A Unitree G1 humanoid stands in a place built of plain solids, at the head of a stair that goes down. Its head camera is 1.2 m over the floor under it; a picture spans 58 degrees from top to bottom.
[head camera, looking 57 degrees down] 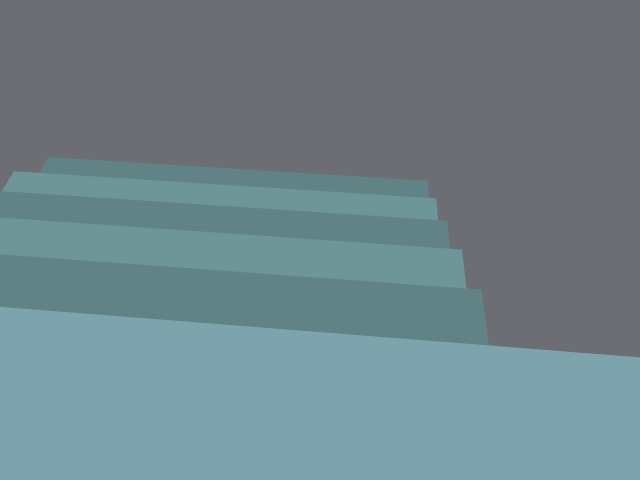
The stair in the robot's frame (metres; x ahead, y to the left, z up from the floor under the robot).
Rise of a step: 0.16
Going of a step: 0.26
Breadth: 2.36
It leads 5 degrees to the right of straight ahead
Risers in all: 6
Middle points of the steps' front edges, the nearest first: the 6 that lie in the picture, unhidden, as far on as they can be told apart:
0.51 0.64 0.00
0.78 0.61 -0.16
1.04 0.59 -0.32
1.30 0.57 -0.48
1.56 0.55 -0.64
1.82 0.53 -0.80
